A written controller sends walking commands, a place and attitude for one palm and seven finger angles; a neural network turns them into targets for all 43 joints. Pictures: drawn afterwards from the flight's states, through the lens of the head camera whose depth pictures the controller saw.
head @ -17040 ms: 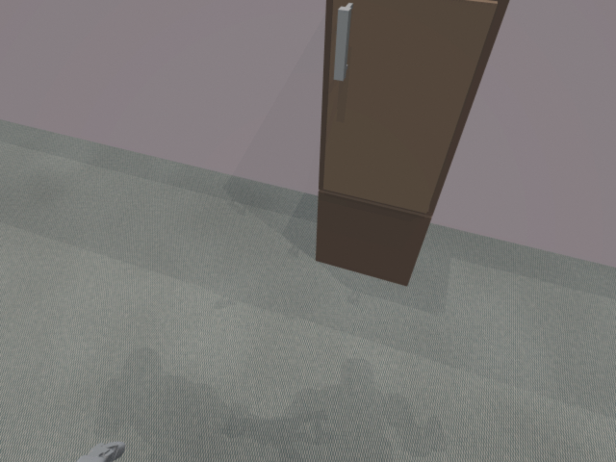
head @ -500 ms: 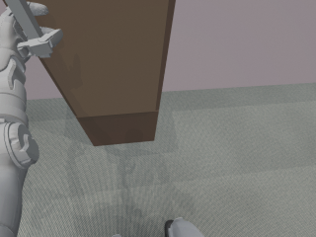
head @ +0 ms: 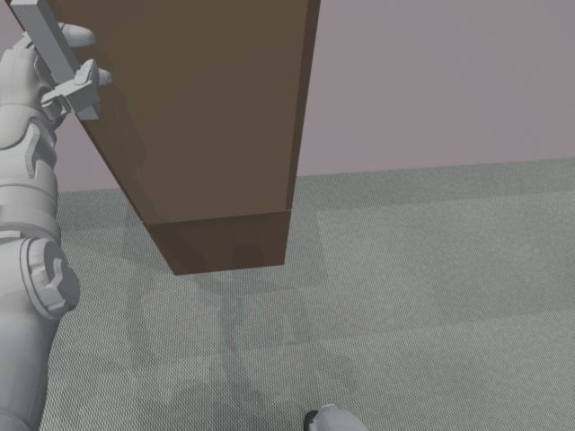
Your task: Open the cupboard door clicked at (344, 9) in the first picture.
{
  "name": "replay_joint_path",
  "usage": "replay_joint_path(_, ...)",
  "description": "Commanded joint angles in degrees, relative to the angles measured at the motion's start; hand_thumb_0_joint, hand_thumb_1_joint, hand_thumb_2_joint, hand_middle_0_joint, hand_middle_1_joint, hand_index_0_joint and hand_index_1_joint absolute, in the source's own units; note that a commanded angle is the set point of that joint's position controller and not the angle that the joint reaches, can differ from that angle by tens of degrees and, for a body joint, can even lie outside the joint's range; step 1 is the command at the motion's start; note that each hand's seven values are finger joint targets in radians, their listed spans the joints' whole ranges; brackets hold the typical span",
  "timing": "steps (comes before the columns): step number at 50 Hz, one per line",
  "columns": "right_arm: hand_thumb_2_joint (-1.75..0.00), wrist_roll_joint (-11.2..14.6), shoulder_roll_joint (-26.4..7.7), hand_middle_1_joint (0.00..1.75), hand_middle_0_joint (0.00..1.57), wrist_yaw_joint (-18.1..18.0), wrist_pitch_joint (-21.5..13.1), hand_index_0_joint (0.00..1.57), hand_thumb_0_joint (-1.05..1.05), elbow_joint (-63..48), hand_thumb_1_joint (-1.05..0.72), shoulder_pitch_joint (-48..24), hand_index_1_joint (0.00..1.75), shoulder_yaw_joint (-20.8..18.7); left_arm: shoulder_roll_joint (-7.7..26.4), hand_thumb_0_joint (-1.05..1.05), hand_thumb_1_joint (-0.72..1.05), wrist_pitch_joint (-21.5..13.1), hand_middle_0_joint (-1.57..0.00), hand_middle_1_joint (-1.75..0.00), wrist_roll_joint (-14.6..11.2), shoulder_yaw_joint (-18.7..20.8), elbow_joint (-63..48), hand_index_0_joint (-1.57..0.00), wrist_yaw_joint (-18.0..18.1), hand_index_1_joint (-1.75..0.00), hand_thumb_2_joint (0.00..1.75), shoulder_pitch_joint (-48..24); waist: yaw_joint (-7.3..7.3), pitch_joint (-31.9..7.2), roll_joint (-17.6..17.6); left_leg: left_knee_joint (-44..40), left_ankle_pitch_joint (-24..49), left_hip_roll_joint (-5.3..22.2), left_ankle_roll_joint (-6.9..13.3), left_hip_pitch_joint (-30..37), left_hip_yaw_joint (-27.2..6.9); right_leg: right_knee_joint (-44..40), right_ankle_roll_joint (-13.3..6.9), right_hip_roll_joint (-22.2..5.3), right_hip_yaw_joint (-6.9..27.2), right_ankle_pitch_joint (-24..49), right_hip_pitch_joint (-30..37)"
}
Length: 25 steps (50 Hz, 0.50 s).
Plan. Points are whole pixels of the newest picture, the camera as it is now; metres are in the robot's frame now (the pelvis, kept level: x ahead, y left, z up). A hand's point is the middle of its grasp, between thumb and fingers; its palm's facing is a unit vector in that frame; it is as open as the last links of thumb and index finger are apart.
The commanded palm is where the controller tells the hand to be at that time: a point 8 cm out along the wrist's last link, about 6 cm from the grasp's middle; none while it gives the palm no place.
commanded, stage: pull the door open along its arc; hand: left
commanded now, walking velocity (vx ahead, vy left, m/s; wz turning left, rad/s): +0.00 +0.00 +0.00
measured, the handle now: (66, 53) +0.58 +0.21 +0.17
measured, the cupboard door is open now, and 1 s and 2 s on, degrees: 1 53 50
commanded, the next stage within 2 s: open thumb and fingers to let go in 0.94 s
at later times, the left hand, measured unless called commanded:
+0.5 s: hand (125, 163) +0.41 +0.13 +0.16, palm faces +0.20 -0.98 +0.09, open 6.1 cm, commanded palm +0.35 +0.19 +0.15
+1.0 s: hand (237, 232) +0.31 +0.02 +0.16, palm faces +0.31 -0.95 -0.03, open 6.2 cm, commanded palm +0.27 +0.06 +0.15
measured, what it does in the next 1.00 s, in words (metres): stands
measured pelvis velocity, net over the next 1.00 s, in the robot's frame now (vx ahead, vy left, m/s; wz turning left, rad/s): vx -0.01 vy -0.03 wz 0.05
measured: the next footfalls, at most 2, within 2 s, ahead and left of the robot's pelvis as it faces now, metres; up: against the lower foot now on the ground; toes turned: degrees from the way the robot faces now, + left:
none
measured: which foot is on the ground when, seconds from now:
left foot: down 0.00-1.00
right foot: down 0.00-1.00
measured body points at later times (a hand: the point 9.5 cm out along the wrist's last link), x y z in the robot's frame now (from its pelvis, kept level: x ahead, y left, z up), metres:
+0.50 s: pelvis +0.00 -0.01 +0.02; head +0.02 -0.03 +0.46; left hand +0.39 +0.18 +0.15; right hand +0.13 -0.26 -0.09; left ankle -0.05 +0.11 -0.71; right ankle +0.01 -0.14 -0.71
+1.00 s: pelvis -0.01 -0.03 +0.02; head -0.03 -0.06 +0.47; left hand +0.29 +0.07 +0.16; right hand +0.18 -0.24 -0.08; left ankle -0.05 +0.11 -0.71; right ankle +0.01 -0.14 -0.71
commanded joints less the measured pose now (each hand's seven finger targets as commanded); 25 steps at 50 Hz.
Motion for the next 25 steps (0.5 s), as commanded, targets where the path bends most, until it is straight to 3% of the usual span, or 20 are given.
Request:
replay_joint_path(1,-0.9,0.55,-9.88,0.3,0.2,-0.28,-0.46,0.2,0.0,-4.21,-0.9,8.42,0.3,-4.04,14.57,0.0,0.9,-4.35,-0.4,-1.35,-1.99,1.04,-18.49,-0.4,-0.94,-1.35,0.9,-19.66,2.88,-28.33,5.94,-3.51,35.81,-1.01,0.81,15.24,-1.14,-0.02,-2.27,1.98,-0.96,28.63,19.53)
replay_joint_path(8,-0.9,1.96,-9.31,0.3,0.2,0.12,-0.16,0.2,0.0,-8.15,-0.9,3.28,0.3,-4.37,11.09,0.0,0.9,-1.8,-0.4,-1.35,-5.95,1.83,-30.01,-0.4,-0.8,-1.35,0.9,-1.94,7.19,-26.68,2.1,-5.97,36.17,-1.34,1.71,13.51,0.69,-0.83,-2.64,1.61,-0.45,32.8,27.5)
replay_joint_path(10,-0.9,2.35,-8.57,0.3,0.2,0.29,-0.37,0.2,0.0,-9.0,-0.9,1.34,0.3,-4.45,8.58,0.0,0.9,-0.75,-0.4,-1.35,-6.86,1.06,-34.68,-0.4,-0.47,-1.35,0.9,2.96,8.34,-25.18,2.69,-6.94,37.12,-1.4,1.62,13.54,1.2,-0.98,-2.66,1.2,-0.51,34.33,29.31)
replay_joint_path(12,-0.9,2.73,-8.14,0.3,0.2,0.42,-0.6,0.2,0.0,-10.14,-0.9,-0.47,0.3,-4.51,6.52,0.0,0.9,0.45,-0.4,-1.35,-7.89,0.63,-39.85,-0.4,0.05,-1.35,0.9,8.98,9.52,-24.84,0.49,-7.87,37.52,-1.4,1.73,13.77,1.52,-1.25,-2.66,1.0,-0.47,35.41,31.67)
replay_joint_path(13,-0.9,2.89,-7.93,0.3,0.2,0.35,-0.73,0.2,0.0,-10.84,-0.9,-1.66,0.3,-4.43,5.94,0.0,0.9,0.72,-0.4,-1.35,-8.14,0.22,-43.36,-0.4,0.37,-1.35,0.9,11.24,10.12,-24.69,1.48,-8.17,38.9,-1.44,1.81,14.23,1.6,-1.23,-2.85,0.79,-0.31,36.05,32.58)
replay_joint_path(16,-0.9,3.21,-7.23,0.3,0.2,0.23,-1.08,0.2,0.0,-11.57,-0.9,-4.54,0.3,-4.19,2.6,0.0,0.9,2.99,-0.4,-1.35,-8.96,-0.55,-48.45,-0.4,1.74,-1.35,0.9,17.25,10.49,-20.99,-0.78,-9.63,35.32,-1.67,1.54,15.01,2.11,-2.31,-2.4,0.79,-0.74,34.6,32.87)
replay_joint_path(17,-0.9,3.39,-5.4,0.3,0.2,0.48,-1.63,0.2,0.0,-11.8,-0.9,-7.43,0.3,-3.92,0.97,0.0,0.9,4.42,-0.4,-1.35,-11.42,5.87,-52.2,-0.4,9.94,-1.35,0.9,15.05,13.87,-18.34,-1.87,-10.06,31.02,-2.4,0.66,12.88,1.77,-3.78,-2.15,1.28,-1.77,30.16,31.73)
replay_joint_path(19,-0.9,3.25,-4.8,0.3,0.2,0.78,-2.45,0.2,0.0,-11.25,-0.9,-10.14,0.3,-3.98,-7.99,0.0,0.9,5.96,-0.4,-1.35,-10.29,-0.34,-56.75,-0.4,17.23,-1.35,0.9,17.99,12.3,-14.98,-1.4,-11.63,27.67,-2.26,0.1,14.33,1.64,-4.78,-2.11,1.35,-2.22,25.34,30.32)
replay_joint_path(20,-0.9,2.87,-4.6,0.3,0.2,0.92,-2.74,0.2,0.0,-10.82,-0.9,-10.14,0.3,-4.08,-10.11,0.0,0.9,6.7,-0.4,-1.35,-9.61,-0.88,-57.53,-0.4,19.78,-1.35,0.9,21.44,12.6,-15.72,-3.29,-11.65,28.0,-2.39,0.05,14.82,1.87,-4.72,-2.06,1.24,-2.45,25.87,31.07)
replay_joint_path(22,-0.9,2.46,-3.85,0.3,0.2,0.99,-3.04,0.2,0.0,-10.22,-0.9,-11.84,0.3,-4.21,-13.66,0.0,0.9,7.65,-0.4,-1.35,-7.26,-3.34,-63.83,-0.4,25.49,-1.35,0.9,21.2,12.79,-17.57,-2.75,-11.67,28.52,-2.47,-0.12,16.33,2.32,-4.77,-2.03,0.83,-2.08,26.88,32.29)
replay_joint_path(25,-0.9,1.64,-2.49,0.3,0.2,0.87,-3.26,0.2,0.0,-9.19,-0.9,-14.82,0.3,-3.98,-21.05,0.0,0.9,9.71,-0.4,-1.35,-3.54,-8.73,-67.98,-0.4,33.6,-1.35,0.9,21.34,12.59,-16.42,-2.77,-12.29,27.14,-2.41,-0.4,17.59,2.19,-5.43,-2.08,0.32,-1.88,24.82,32.08)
